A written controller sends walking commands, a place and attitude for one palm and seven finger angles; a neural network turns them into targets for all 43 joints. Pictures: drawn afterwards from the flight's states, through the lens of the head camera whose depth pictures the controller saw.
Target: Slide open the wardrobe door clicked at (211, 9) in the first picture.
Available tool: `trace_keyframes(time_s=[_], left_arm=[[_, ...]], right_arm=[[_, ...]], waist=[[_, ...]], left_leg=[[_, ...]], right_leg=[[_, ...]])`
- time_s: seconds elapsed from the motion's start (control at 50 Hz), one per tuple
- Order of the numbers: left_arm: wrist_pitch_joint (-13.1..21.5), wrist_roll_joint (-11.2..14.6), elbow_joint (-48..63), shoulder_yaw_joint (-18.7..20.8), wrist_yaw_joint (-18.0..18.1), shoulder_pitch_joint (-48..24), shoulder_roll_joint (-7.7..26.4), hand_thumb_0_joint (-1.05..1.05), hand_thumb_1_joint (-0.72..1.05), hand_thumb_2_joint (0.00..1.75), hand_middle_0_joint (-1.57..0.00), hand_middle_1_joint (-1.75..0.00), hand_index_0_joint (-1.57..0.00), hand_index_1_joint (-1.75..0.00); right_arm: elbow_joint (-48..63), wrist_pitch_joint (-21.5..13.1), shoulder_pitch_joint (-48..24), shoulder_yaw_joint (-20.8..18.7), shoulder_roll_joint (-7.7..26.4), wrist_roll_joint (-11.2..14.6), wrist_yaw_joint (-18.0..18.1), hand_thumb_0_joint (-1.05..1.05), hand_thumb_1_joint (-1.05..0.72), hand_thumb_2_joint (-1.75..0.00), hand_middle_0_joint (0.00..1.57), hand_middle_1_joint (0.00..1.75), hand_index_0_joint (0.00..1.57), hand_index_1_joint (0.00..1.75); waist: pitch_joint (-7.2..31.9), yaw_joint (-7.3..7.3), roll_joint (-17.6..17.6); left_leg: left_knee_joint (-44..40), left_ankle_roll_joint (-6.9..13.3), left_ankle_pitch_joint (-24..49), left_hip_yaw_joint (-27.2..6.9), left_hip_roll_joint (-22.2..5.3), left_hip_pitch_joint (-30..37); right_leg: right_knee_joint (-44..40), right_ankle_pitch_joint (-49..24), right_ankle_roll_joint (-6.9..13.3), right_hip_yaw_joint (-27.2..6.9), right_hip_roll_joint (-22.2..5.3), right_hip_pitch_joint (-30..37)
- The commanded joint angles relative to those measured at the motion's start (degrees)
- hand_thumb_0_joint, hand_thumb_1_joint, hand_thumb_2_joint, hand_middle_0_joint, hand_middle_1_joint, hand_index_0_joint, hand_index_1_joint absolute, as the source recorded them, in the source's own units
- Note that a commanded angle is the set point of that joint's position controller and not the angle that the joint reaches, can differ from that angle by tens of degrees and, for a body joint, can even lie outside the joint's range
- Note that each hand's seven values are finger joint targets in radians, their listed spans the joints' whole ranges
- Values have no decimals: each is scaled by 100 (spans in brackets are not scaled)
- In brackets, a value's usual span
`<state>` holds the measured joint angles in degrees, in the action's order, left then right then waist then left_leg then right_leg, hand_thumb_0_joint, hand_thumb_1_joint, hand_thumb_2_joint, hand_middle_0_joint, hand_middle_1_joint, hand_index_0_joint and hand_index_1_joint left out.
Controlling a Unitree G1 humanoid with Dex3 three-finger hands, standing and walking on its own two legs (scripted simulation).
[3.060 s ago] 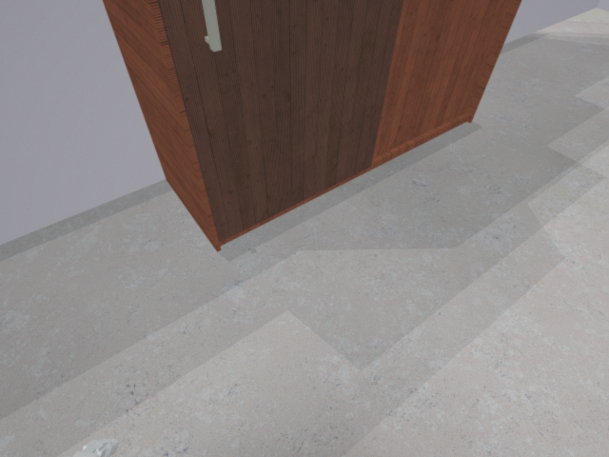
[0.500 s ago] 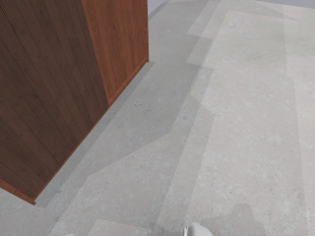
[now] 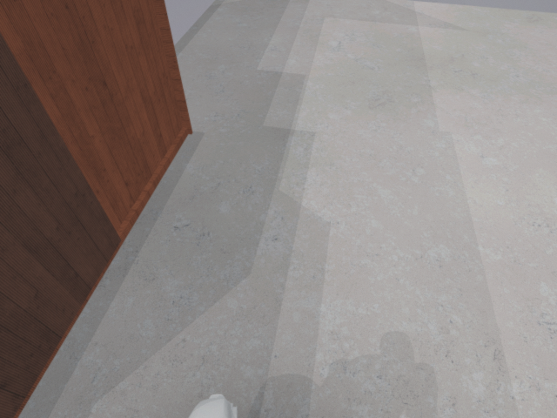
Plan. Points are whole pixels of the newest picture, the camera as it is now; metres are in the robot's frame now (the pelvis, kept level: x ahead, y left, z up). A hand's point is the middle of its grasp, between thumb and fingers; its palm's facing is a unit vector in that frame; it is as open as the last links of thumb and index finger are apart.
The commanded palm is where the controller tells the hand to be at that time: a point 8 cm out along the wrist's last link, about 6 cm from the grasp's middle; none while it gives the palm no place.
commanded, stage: walk to a spot facing it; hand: left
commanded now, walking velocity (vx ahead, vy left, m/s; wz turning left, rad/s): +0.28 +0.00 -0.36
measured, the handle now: out of the picture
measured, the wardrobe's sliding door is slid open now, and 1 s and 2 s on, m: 0.00 0.00 0.00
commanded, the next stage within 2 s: turn to face it in 0.38 s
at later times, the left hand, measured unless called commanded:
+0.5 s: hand (178, 330) +0.29 +0.22 -0.17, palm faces -0.20 -0.96 -0.17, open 7.3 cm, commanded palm none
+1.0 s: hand (186, 321) +0.32 +0.21 -0.20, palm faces -0.02 -0.99 -0.16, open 7.3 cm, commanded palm none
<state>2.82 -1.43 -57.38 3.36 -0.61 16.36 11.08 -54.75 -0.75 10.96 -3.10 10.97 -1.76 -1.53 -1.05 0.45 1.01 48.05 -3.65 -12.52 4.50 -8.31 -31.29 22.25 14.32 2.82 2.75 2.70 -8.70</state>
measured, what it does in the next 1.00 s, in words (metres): walks ahead: left foot, then right foot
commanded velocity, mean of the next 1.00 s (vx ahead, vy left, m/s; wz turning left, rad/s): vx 0.02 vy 0.00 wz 0.07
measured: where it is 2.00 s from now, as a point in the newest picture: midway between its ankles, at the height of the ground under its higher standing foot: outside the picture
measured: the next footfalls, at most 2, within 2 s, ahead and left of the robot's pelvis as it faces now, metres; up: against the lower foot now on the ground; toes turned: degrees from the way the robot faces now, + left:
left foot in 0.12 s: +0.18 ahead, +0.14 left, +0.00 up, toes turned +6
right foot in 0.62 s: +0.25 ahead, -0.11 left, +0.00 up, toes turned -23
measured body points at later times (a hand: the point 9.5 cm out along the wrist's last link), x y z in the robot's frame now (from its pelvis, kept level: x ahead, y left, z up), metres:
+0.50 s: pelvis +0.16 +0.05 +0.00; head +0.20 +0.06 +0.45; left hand +0.31 +0.27 -0.16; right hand +0.10 -0.19 -0.14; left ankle +0.14 +0.13 -0.74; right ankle +0.19 -0.09 -0.68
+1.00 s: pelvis +0.21 +0.04 -0.02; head +0.24 +0.06 +0.42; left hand +0.32 +0.26 -0.18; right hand +0.22 -0.21 -0.16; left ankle +0.23 +0.14 -0.75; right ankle +0.21 -0.09 -0.74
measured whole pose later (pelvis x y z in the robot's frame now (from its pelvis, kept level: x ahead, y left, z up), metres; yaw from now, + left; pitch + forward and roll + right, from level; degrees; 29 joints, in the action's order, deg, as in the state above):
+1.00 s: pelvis +0.21 +0.04 -0.02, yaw -3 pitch +0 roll -2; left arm -2.0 -1.1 -53.8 3.8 1.3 8.6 9.8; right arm -55.6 2.2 15.1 -4.2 10.1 -1.3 -0.9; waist -2.7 -1.6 -1.7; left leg 39.9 -0.3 -18.9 7.4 -4.4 -20.7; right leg 40.8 21.7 -2.1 16.4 -9.6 -19.1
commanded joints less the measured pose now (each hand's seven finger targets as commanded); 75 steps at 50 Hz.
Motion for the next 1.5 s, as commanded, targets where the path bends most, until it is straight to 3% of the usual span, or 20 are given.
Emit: trace_keyframes(time_s=[0.0,0.06,0.1,0.12,0.16,0.22,0.44,0.52,0.56,0.6,0.66,0.92,0.96,0.98,1.1,1.28,1.38,1.42,1.44,1.48], left_arm=[[98,17,160,186,65,345,949,0,90,90,-20,-30,-20,-30],[53,50,177,227,73,140,901,0,90,90,-20,-30,-20,-30],[38,112,339,145,-30,358,375,0,90,90,-20,-30,-20,-30],[0,48,380,151,9,179,565,0,90,90,-20,-30,-20,-30],[-20,12,315,209,-78,-194,509,0,90,90,-20,-30,-20,-30],[-239,12,124,209,-106,252,267,0,90,90,-20,-30,-20,-30],[-522,-22,689,203,-125,-868,108,0,90,90,-20,-30,-20,-30],[-377,-48,673,96,-2,-875,71,0,90,90,-20,-30,-20,-30],[-235,-65,363,91,81,-20,261,0,90,90,-20,-30,-20,-30],[-47,18,-5,119,200,636,1026,0,90,90,-20,-30,-20,-30],[-130,30,235,101,295,-351,874,0,90,90,-20,-30,-20,-30],[-366,14,655,267,279,-775,822,0,90,90,-20,-30,-20,-30],[-458,105,979,220,204,-683,324,0,90,90,-20,-30,-20,-30],[-473,35,1172,170,197,-1157,381,0,90,90,-20,-30,-20,-30],[-425,51,799,242,114,-689,526,0,90,90,-20,-30,-20,-30],[-446,107,1023,183,166,-874,619,0,90,90,-20,-30,-20,-30],[-356,130,966,194,213,-115,779,0,90,90,-20,-30,-20,-30],[-241,-29,1053,352,288,111,1666,0,90,90,-20,-30,-20,-30],[-280,22,1173,303,283,-70,1695,0,90,90,-20,-30,-20,-30],[-264,31,1299,214,269,-714,1285,0,90,90,-20,-30,-20,-30]], right_arm=[[495,-222,-439,-43,366,44,17,0,-90,-90,20,30,20,30],[202,-326,444,-91,595,39,126,0,-90,-90,20,30,20,30],[-99,-359,1766,-309,1665,-46,234,0,-90,-90,20,30,20,30],[-68,-291,1635,-233,1521,-1,286,0,-90,-90,20,30,20,30],[35,-350,1061,-72,934,22,309,0,-90,-90,20,30,20,30],[26,-412,655,17,612,74,356,0,-90,-90,20,30,20,30],[-106,-195,885,-136,710,26,354,0,-90,-90,20,30,20,30],[-288,-106,1068,-135,708,-2,319,0,-90,-90,20,30,20,30],[-348,-112,976,-83,645,59,300,0,-90,-90,20,30,20,30],[-294,-102,1204,74,69,180,274,0,-90,-90,20,30,20,30],[-313,161,912,26,153,151,314,0,-90,-90,20,30,20,30],[98,223,910,-151,229,65,85,0,-90,-90,20,30,20,30],[210,147,1235,-357,1162,-5,106,0,-90,-90,20,30,20,30],[182,141,1380,-423,1414,-33,157,0,-90,-90,20,30,20,30],[427,-1,395,-260,1079,45,273,0,-90,-90,20,30,20,30],[508,149,300,-368,1371,32,201,0,-90,-90,20,30,20,30],[757,236,-267,-417,1391,69,137,0,-90,-90,20,30,20,30],[984,243,-198,-322,731,142,75,0,-90,-90,20,30,20,30],[991,277,-222,-388,1024,49,77,0,-90,-90,20,30,20,30],[799,390,-290,-400,1011,18,7,0,-90,-90,20,30,20,30]], waist=[[-242,165,-757],[4,-301,-336],[871,-652,1913],[820,-682,1740],[25,-412,569],[104,1,633],[-158,-204,881],[-101,-244,743],[437,218,327],[1391,296,-1227],[577,127,-1263],[271,-233,-670],[121,-427,2047],[152,-663,1715],[572,-179,680],[482,-308,785],[520,82,668],[460,204,-1918],[418,170,-1543],[-211,-117,-1266]], left_leg=[[-936,97,-79,85,222,456],[-2116,185,227,183,383,2212],[-3088,1019,166,-2503,-2007,4325],[-3273,1180,-93,-2721,-2257,3957],[-3272,1044,1176,-1663,-1810,2968],[-3048,663,3225,7,-1249,2524],[-2752,937,3251,952,-1254,2906],[-2242,948,3390,721,-1249,2579],[-1206,623,3232,843,-882,2352],[556,113,-2097,607,170,785],[1484,142,-2263,-284,159,599],[-1367,127,-355,372,362,1586],[-2999,982,1087,-2350,-1324,2148],[-3332,1534,951,-3080,-1816,1935],[-2790,1198,2169,-1544,-613,2460],[-2692,1390,2046,-2180,-519,2431],[-2183,1012,1350,-2300,-50,1188],[-36,125,-1600,-726,1284,-597],[1153,169,-2028,-863,1043,-390],[2170,130,-1325,-838,780,-331]], right_leg=[[-795,-684,718,-1411,-1568,-56],[376,-1246,419,-1116,-1134,-574],[3610,1776,-156,62,-10,-2602],[4569,1943,-170,-389,-278,-2848],[5107,1027,-248,-403,-675,-2941],[4928,419,-449,-210,-774,-2383],[2928,69,-548,305,-771,-2485],[1710,171,-338,449,-492,-1333],[475,-1145,-284,431,-519,7],[517,-5284,756,-1383,-2687,1777],[-77,-3449,1005,-1061,-2655,349],[709,-467,34,685,-2246,-793],[2857,1915,-718,1039,-1081,-2499],[4073,2274,-670,394,-881,-2685],[4282,746,-784,-208,-862,-2586],[2708,1094,-794,-238,-561,-1916],[547,73,-659,-86,-395,-69],[-892,-238,183,-2412,-2735,953],[-894,-45,573,-2329,-3171,81],[-895,240,371,-1593,-2466,-752]])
